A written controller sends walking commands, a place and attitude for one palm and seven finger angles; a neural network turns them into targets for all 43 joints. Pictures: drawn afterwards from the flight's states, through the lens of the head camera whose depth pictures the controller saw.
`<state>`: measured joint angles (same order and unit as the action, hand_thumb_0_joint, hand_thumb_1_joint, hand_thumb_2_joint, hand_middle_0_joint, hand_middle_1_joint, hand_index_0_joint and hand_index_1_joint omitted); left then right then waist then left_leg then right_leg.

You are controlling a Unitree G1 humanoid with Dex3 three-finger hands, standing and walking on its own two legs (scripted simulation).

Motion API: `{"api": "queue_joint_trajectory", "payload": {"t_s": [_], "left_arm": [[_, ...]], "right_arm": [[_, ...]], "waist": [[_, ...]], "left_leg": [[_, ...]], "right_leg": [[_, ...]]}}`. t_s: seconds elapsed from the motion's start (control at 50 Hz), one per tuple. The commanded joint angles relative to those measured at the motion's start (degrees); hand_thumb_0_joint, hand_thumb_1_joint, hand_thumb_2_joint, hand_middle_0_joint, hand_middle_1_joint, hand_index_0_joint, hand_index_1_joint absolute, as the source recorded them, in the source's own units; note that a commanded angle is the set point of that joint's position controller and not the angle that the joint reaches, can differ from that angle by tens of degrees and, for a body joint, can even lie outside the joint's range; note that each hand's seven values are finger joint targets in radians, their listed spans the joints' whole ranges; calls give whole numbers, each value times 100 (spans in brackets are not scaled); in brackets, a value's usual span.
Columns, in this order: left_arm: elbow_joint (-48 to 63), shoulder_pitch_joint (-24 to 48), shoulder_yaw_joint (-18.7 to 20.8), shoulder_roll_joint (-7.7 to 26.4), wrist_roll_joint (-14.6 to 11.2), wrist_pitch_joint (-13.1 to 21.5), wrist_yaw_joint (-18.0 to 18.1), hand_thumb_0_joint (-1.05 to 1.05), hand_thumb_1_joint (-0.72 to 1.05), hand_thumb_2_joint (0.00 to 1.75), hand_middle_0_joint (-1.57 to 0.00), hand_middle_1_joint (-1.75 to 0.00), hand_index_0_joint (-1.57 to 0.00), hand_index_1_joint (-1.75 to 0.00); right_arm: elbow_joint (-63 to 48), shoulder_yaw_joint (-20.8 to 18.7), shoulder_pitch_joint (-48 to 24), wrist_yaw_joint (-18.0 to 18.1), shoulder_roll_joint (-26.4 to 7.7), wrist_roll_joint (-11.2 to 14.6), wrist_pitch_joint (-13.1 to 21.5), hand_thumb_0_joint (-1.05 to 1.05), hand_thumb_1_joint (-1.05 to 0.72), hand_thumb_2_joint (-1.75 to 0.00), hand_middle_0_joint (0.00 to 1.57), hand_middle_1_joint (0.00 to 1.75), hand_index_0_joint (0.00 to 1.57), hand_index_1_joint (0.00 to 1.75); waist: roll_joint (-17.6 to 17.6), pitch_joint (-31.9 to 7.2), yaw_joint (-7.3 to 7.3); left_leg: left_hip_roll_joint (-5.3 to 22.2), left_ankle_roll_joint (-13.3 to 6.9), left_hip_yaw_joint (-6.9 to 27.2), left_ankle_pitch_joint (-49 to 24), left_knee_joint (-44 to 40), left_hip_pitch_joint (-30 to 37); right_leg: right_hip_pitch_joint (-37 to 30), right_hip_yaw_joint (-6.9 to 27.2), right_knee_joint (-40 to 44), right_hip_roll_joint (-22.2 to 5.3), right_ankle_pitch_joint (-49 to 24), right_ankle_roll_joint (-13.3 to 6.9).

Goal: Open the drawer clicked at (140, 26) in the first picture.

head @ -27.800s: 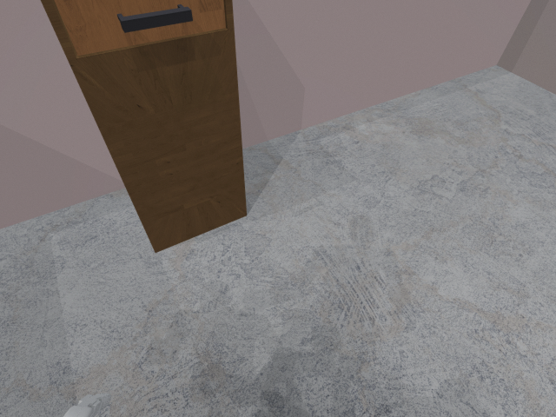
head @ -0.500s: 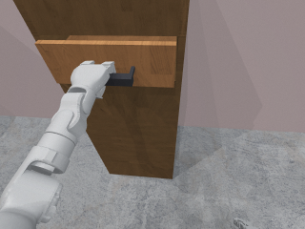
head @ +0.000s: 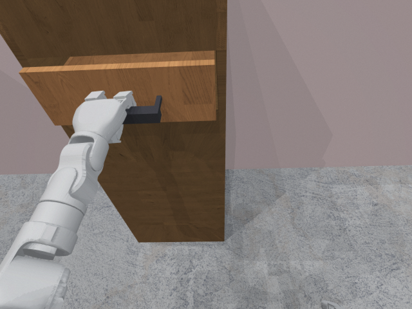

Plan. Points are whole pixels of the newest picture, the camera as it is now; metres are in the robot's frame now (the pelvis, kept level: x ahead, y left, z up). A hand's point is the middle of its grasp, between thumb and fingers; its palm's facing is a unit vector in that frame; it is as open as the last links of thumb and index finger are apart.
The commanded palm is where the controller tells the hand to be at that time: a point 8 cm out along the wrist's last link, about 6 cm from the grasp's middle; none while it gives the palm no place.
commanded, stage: pull the drawer open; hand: left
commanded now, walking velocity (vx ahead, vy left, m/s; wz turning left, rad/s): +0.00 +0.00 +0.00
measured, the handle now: (122, 108) +0.48 +0.18 +0.16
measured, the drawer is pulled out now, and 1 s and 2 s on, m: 0.05 0.13 0.23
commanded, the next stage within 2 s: none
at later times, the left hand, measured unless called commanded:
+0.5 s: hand (109, 144) +0.40 +0.19 +0.13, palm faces +0.03 -0.06 -1.00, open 5.7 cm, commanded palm +0.37 +0.20 +0.19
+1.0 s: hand (103, 169) +0.34 +0.19 +0.13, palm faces +0.11 -0.15 -0.98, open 5.7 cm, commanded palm +0.31 +0.20 +0.19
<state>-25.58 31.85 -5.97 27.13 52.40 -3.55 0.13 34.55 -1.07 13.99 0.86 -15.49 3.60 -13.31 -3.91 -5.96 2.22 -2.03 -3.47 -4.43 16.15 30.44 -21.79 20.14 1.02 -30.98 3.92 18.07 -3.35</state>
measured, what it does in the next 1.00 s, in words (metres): stands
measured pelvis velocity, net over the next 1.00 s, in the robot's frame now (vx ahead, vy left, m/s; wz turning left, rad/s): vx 0.02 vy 0.00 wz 0.00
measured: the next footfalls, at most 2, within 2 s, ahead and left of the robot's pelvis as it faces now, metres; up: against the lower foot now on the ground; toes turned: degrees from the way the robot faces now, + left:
none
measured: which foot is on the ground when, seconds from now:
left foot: down 0.00-1.00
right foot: down 0.00-1.00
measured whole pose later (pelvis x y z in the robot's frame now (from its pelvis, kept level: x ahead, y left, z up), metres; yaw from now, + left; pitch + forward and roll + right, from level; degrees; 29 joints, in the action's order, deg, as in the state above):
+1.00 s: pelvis +0.02 +0.00 +0.00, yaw +0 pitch +5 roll +1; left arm 9.7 3.9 -5.8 26.6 50.0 -10.1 -0.9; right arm 33.2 0.0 7.1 -2.4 -16.4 2.9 -12.4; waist -5.1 -5.3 -0.8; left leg -2.7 -3.4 -4.1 17.6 29.3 -17.0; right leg 15.4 1.2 -30.1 3.4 19.8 -3.1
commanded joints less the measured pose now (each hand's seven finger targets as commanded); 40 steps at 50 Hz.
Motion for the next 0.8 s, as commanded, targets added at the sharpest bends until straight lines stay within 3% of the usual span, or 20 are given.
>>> {"api": "queue_joint_trajectory", "payload": {"t_s": [0.0,0.1,0.14,0.16,0.18,0.2,0.24,0.28,0.3,0.32,0.38,0.42,0.46,0.48,0.56,0.58,0.66,0.68,0.76,0.78], "left_arm": [[2034,543,601,1135,-87,-202,107,0,90,90,-40,-135,-40,-135],[3010,-354,716,1102,-184,-587,121,0,90,90,-40,-135,-40,-135],[2469,1312,253,965,20,-814,145,0,90,90,-40,-135,-40,-135],[2211,1720,34,800,78,-898,146,0,90,90,-40,-135,-40,-135],[2172,1622,160,932,99,-949,149,0,90,90,-40,-135,-40,-135],[2045,1491,212,1001,169,-1015,145,0,90,90,-40,-135,-40,-135],[2030,1734,-13,802,171,-1101,84,0,90,90,-40,-135,-40,-135],[2018,1937,26,892,123,-1110,-3,0,90,90,-40,-135,-40,-135],[1977,2026,-108,760,125,-1117,-55,0,90,90,-40,-135,-40,-135],[1831,2015,-208,622,89,-1117,-108,0,90,90,-40,-135,-40,-135],[1577,2019,-48,804,28,-996,-224,0,90,90,-40,-135,-40,-135],[1460,2131,-309,489,27,-904,-296,0,90,90,-40,-135,-40,-135],[1409,2217,-357,427,28,-797,-328,0,90,90,-40,-135,-40,-135],[1359,2215,-91,762,37,-733,-319,0,90,90,-40,-135,-40,-135],[1804,1606,-373,280,0,-541,-337,0,90,90,-40,-135,-40,-135],[1904,1295,-72,590,-40,-496,-320,0,90,90,-40,-135,-40,-135],[2666,257,-6,464,-151,-377,-296,0,90,90,-40,-135,-40,-135],[2767,-159,255,719,-212,-363,-279,0,90,90,-40,-135,-40,-135],[3585,-799,281,642,-224,-409,-192,0,90,90,-40,-135,-40,-135],[3689,-1074,481,819,-271,-442,-152,0,90,90,-40,-135,-40,-135]], "right_arm": [[-1041,-162,-992,-88,-638,5,239,0,-90,-90,20,30,20,30],[-1057,-120,-1254,-201,-587,23,276,0,-90,-90,20,30,20,30],[-730,-90,-1158,-122,-651,34,246,0,-90,-90,20,30,20,30],[-680,-81,-1101,-83,-628,48,259,0,-90,-90,20,30,20,30],[-654,-96,-1107,-59,-636,52,277,0,-90,-90,20,30,20,30],[-635,-64,-1144,-36,-627,33,269,0,-90,-90,20,30,20,30],[-632,-17,-1190,-17,-568,28,232,0,-90,-90,20,30,20,30],[-581,-14,-1183,-7,-597,7,192,0,-90,-90,20,30,20,30],[-603,16,-1244,10,-561,12,174,0,-90,-90,20,30,20,30],[-608,36,-1246,21,-528,9,164,0,-90,-90,20,30,20,30],[-602,62,-1264,66,-578,-5,129,0,-90,-90,20,30,20,30],[-646,92,-1298,79,-506,0,115,0,-90,-90,20,30,20,30],[-680,79,-1296,99,-492,-10,108,0,-90,-90,20,30,20,30],[-648,62,-1242,114,-559,-20,112,0,-90,-90,20,30,20,30],[-879,51,-1314,35,-446,-44,123,0,-90,-90,20,30,20,30],[-903,27,-1300,13,-507,-60,133,0,-90,-90,20,30,20,30],[-1129,19,-1452,-93,-459,-58,182,0,-90,-90,20,30,20,30],[-1159,6,-1481,-114,-509,-55,202,0,-90,-90,20,30,20,30],[-1209,9,-1608,-192,-489,-45,259,0,-90,-90,20,30,20,30],[-1219,-7,-1634,-218,-510,-37,283,0,-90,-90,20,30,20,30]], "waist": [[472,-1926,-603],[440,-1855,-649],[488,-1388,-263],[483,-1279,-172],[596,-1264,-212],[449,-1417,-291],[238,-1660,-307],[354,-1894,-280],[331,-1911,-273],[477,-1795,-254],[760,-1665,-271],[673,-1470,-234],[683,-1412,-230],[722,-1474,-257],[406,-1596,-398],[470,-1716,-485],[605,-1747,-614],[753,-1762,-673],[594,-1587,-681],[610,-1525,-707]], "left_leg": [[83,11,377,-2737,-106,845],[156,59,419,-3608,-77,1239],[151,84,423,-3117,-46,1239],[146,97,466,-2897,-47,1264],[156,91,457,-2811,-62,1318],[113,96,461,-2887,-46,1344],[76,132,515,-3209,31,1530],[85,157,530,-3444,92,1632],[67,142,544,-3458,115,1631],[59,142,561,-3337,100,1576],[34,128,545,-2954,56,1388],[36,119,557,-2756,27,1299],[35,109,554,-2514,22,1287],[44,112,558,-2447,20,1269],[53,109,604,-2583,26,1322],[58,111,588,-2590,28,1279],[61,67,540,-2676,-32,1112],[62,65,504,-2624,-45,1012],[64,63,453,-2687,-113,966],[82,72,438,-2700,-108,962]], "right_leg": [[-1379,145,136,-292,-2982,112],[-1358,102,148,-269,-3340,160],[-695,30,236,-194,-2830,144],[-474,-17,276,-157,-2500,127],[-483,-8,337,-148,-2374,105],[-592,3,278,-165,-2437,87],[-620,-18,209,-191,-2603,63],[-756,-2,172,-218,-2810,63],[-733,-2,150,-230,-2853,72],[-711,-36,160,-233,-2795,83],[-793,-21,190,-263,-2734,77],[-642,-61,177,-282,-2591,80],[-549,-61,207,-282,-2376,80],[-616,-25,216,-292,-2306,62],[-651,-45,129,-289,-2238,34],[-847,1,136,-300,-2298,29],[-1162,46,116,-312,-2609,81],[-1382,99,133,-336,-2725,93],[-1395,112,125,-327,-2977,137],[-1442,119,149,-335,-2956,133]]}}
